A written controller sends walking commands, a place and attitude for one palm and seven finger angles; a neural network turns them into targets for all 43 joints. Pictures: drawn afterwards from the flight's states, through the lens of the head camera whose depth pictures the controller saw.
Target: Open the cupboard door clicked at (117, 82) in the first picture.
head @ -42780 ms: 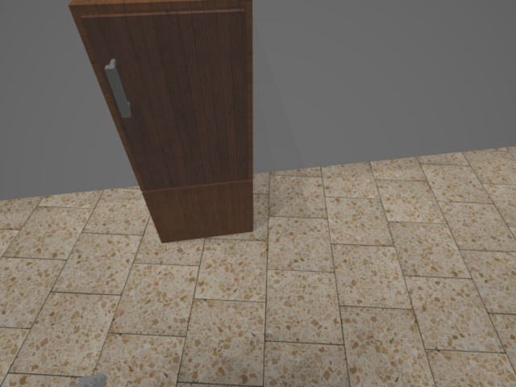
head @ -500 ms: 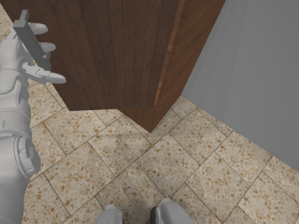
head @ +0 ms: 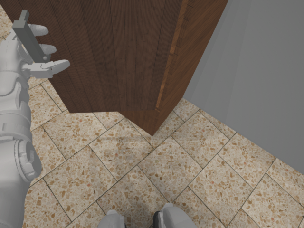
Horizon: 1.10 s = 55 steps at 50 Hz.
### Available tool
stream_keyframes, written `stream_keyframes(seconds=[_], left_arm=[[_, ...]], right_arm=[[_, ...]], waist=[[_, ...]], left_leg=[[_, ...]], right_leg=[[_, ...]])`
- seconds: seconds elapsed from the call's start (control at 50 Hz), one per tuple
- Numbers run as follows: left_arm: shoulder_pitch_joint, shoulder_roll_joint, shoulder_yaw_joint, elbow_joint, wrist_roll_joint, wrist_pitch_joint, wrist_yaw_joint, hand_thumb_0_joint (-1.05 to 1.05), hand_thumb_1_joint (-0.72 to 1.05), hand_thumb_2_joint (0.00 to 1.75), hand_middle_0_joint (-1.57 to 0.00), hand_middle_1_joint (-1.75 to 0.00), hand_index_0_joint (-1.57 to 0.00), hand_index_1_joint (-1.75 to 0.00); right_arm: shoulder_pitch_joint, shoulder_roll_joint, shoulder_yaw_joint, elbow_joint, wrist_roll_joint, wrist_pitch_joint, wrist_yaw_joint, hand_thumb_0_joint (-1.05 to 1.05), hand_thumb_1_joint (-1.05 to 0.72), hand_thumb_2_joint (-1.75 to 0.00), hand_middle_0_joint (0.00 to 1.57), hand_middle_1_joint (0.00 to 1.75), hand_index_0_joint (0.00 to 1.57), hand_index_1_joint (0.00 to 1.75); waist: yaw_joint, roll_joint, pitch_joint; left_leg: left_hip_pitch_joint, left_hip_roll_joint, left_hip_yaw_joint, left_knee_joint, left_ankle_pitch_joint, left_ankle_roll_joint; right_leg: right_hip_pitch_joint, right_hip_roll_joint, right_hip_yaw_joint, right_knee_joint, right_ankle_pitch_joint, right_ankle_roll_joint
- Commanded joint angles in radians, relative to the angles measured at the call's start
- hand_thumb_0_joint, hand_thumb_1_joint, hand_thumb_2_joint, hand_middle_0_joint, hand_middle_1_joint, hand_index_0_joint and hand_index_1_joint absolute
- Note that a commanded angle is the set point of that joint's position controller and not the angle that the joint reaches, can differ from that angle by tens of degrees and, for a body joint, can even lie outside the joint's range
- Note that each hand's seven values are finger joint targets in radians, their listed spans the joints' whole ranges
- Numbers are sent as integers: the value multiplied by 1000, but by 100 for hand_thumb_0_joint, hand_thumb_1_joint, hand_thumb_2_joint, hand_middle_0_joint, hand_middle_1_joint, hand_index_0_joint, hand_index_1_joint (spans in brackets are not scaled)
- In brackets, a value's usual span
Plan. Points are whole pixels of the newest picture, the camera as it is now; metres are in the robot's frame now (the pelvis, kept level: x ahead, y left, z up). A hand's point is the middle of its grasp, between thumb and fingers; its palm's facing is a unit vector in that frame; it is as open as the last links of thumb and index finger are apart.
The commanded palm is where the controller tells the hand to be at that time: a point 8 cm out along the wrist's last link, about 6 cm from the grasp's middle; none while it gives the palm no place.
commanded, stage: close the thumb around the handle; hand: left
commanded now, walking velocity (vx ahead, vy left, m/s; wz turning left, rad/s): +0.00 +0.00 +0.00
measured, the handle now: (36, 44) +0.56 +0.24 +0.09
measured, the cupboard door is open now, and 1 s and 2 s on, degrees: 41 60 89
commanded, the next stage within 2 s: pull the door open along its arc in 0.36 s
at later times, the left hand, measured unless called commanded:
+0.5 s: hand (45, 61) +0.51 +0.22 +0.09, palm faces +0.03 -1.00 +0.00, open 5.5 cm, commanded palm +0.49 +0.26 +0.09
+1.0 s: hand (53, 98) +0.41 +0.19 +0.09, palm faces +0.14 -0.99 +0.09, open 5.9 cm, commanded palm +0.35 +0.24 +0.09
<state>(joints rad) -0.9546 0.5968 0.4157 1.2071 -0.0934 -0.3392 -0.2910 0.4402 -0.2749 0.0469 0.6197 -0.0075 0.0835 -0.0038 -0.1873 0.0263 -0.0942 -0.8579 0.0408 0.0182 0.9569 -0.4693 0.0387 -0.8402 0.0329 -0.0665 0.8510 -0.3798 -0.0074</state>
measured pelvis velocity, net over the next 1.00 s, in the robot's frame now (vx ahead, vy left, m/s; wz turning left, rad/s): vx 0.01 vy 0.00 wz -0.02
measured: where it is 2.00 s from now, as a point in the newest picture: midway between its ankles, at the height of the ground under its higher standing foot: outside the picture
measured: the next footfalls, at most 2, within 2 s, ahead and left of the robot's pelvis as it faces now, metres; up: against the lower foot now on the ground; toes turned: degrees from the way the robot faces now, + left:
none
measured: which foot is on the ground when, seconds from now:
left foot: down 0.00-1.00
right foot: down 0.00-1.00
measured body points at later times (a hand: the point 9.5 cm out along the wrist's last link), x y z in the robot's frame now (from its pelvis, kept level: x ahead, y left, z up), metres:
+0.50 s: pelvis +0.00 +0.00 +0.00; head +0.13 +0.03 +0.43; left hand +0.50 +0.27 +0.09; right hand -0.01 -0.26 -0.10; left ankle -0.02 +0.09 -0.68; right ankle +0.01 -0.12 -0.68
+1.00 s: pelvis +0.01 +0.00 +0.02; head +0.07 +0.01 +0.46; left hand +0.39 +0.24 +0.09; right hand +0.08 -0.26 -0.09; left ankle -0.02 +0.09 -0.68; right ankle +0.01 -0.12 -0.68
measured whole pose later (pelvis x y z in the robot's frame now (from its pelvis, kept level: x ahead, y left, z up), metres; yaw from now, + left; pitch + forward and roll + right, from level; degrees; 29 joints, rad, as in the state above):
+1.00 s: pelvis +0.01 +0.00 +0.02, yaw -1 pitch +15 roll -2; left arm -0.36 0.24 0.32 0.59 -0.23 -0.30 -0.11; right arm 0.36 -0.25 0.01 0.54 0.02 0.05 0.02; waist -0.08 0.03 -0.14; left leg -0.66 0.04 0.06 0.85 -0.45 0.04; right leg -0.67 0.03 -0.02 0.78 -0.37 -0.01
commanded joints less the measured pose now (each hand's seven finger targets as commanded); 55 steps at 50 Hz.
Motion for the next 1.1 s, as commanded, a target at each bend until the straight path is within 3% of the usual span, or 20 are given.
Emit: stream_keyframes(seconds=[0.0, 0.02, 0.1, 0.14, 0.22, 0.24, 0.3, 0.36, 0.4, 0.44, 0.46, 0.48, 0.54, 0.7, 0.74, 0.86, 0.88, 0.92, 0.98, 1.08], left_arm=[[-427, 241, 20, -194, -14, -61, -12, 0, 51, 73, -37, -131, -37, -131], [-435, 248, 25, -219, -13, -67, -15, 0, 56, 76, -38, -131, -38, -131], [-433, 267, 41, -224, -20, -80, -17, 0, 79, 85, -39, -134, -39, -134], [-419, 231, 22, -226, -20, -79, -18, 0, 90, 90, -40, -135, -40, -135], [-432, 220, 16, -258, -25, -84, -16, 0, 90, 90, -40, -135, -40, -135], [-400, 244, 42, -247, -24, -83, -14, 0, 90, 90, -40, -135, -40, -135], [-421, 225, 18, -243, -24, -79, -13, 0, 90, 90, -40, -135, -40, -135], [-397, 244, 36, -250, -22, -81, -10, 0, 90, 90, -40, -135, -40, -135], [-397, 207, 13, -274, -27, -88, -11, 0, 90, 90, -40, -135, -40, -135], [-379, 231, 35, -264, -28, -89, -8, 0, 90, 90, -40, -135, -40, -135], [-430, 270, 51, -255, -23, -88, -5, 0, 90, 90, -40, -135, -40, -135], [-419, 273, 51, -254, -19, -89, -6, 0, 90, 90, -40, -135, -40, -135], [-327, 245, 48, -277, -25, -97, -14, 0, 90, 90, -40, -135, -40, -135], [-52, 185, 51, -430, -90, -86, -35, 0, 90, 90, -40, -135, -40, -135], [58, 140, 37, -463, -110, -70, -37, 0, 90, 90, -40, -135, -40, -135], [304, 46, 11, -669, -158, -49, -19, 0, 90, 90, -40, -135, -40, -135], [302, 25, 134, -770, -212, -41, 125, 0, 90, 90, -40, -135, -40, -135], [425, -99, 49, -813, -190, -21, 249, 0, 90, 90, -40, -135, -40, -135], [506, -179, 11, -920, -130, -11, 392, 0, 90, 90, -40, -135, -40, -135], [477, -300, -93, -983, 9, 14, 621, 0, 90, 90, -40, -135, -40, -135]], right_arm=[[184, -189, -65, -43, -5, -14, -14, 0, -90, -90, 20, 30, 20, 30], [182, -188, -67, -45, -6, -15, -13, 0, -90, -90, 20, 30, 20, 30], [183, -189, -66, -42, -7, -14, -14, 0, -90, -90, 20, 30, 20, 30], [178, -185, -68, -44, -6, -13, -11, 0, -90, -90, 20, 30, 20, 30], [177, -186, -72, -43, -6, -12, -10, 0, -90, -90, 20, 30, 20, 30], [178, -186, -73, -41, -6, -10, -9, 0, -90, -90, 20, 30, 20, 30], [175, -186, -70, -44, -6, -9, -12, 0, -90, -90, 20, 30, 20, 30], [169, -187, -72, -46, -5, -7, -12, 0, -90, -90, 20, 30, 20, 30], [169, -182, -74, -50, -5, -9, -11, 0, -90, -90, 20, 30, 20, 30], [166, -183, -73, -42, -5, -8, -8, 0, -90, -90, 20, 30, 20, 30], [165, -189, -70, -37, -5, -6, -11, 0, -90, -90, 20, 30, 20, 30], [169, -187, -71, -40, -5, -6, -12, 0, -90, -90, 20, 30, 20, 30], [153, -180, -71, -59, -2, -8, -10, 0, -90, -90, 20, 30, 20, 30], [100, -172, -81, -125, 14, -7, -1, 0, -90, -90, 20, 30, 20, 30], [78, -163, -83, -140, 23, -10, 2, 0, -90, -90, 20, 30, 20, 30], [9, -145, -89, -184, 37, -33, 8, 0, -90, -90, 20, 30, 20, 30], [-35, -111, -90, -197, 31, -50, 12, 0, -90, -90, 20, 30, 20, 30], [-54, -109, -89, -192, 31, -76, 26, 0, -90, -90, 20, 30, 20, 30], [-80, -98, -91, -185, 16, -91, 39, 0, -90, -90, 20, 30, 20, 30], [-143, -76, -84, -175, -18, -95, 35, 0, -90, -90, 20, 30, 20, 30]], waist=[[-13, 121, -424], [-5, 152, -468], [-6, 142, -456], [-5, 158, -469], [-6, 170, -493], [9, 172, -496], [-8, 145, -462], [6, 165, -474], [5, 178, -495], [12, 179, -488], [-6, 149, -462], [1, 128, -472], [32, 172, -498], [94, 110, -510], [108, 66, -475], [146, 46, -413], [233, 37, -402], [198, 48, -339], [203, 33, -330], [190, -10, -278]], left_leg=[[343, -9, -75, -96, 494, -10], [366, -9, -73, -92, 517, -13], [373, -5, -80, -88, 534, -16], [398, -3, -80, -87, 550, -20], [433, 1, -86, -82, 597, -26], [430, 0, -82, -81, 603, -26], [403, -2, -84, -86, 578, -21], [411, -1, -82, -88, 584, -25], [444, 0, -85, -81, 626, -27], [444, 3, -85, -83, 630, -32], [408, 2, -80, -80, 584, -24], [389, -4, -81, -85, 569, -21], [419, -4, -74, -90, 617, -26], [392, -11, -41, -127, 608, -14], [360, -12, -28, -144, 597, -10], [356, -17, -9, -184, 570, -9], [317, -28, -9, -196, 555, -22], [332, -24, -10, -214, 523, -35], [334, -27, -5, -220, 512, -41], [317, -35, -5, -231, 367, -36]], right_leg=[[176, 30, 24, -56, 351, -13], [183, 28, 28, -53, 366, -11], [177, 30, 23, -48, 366, -14], [159, 31, 21, -49, 363, -11], [146, 31, 19, -46, 373, -10], [163, 31, 20, -48, 382, -11], [160, 33, 19, -48, 376, -12], [167, 30, 21, -49, 378, -11], [158, 32, 20, -45, 385, -13], [161, 33, 19, -48, 389, -11], [162, 33, 23, -51, 386, -8], [193, 32, 25, -48, 391, -9], [209, 30, 24, -45, 411, -14], [342, 31, 30, -60, 468, -17], [378, 27, 32, -71, 492, -13], [438, 19, 34, -89, 505, -14], [448, 18, 18, -98, 485, -12], [414, 18, 5, -102, 435, -10], [420, 12, 2, -95, 421, -12], [412, -9, 17, -112, 319, -14]])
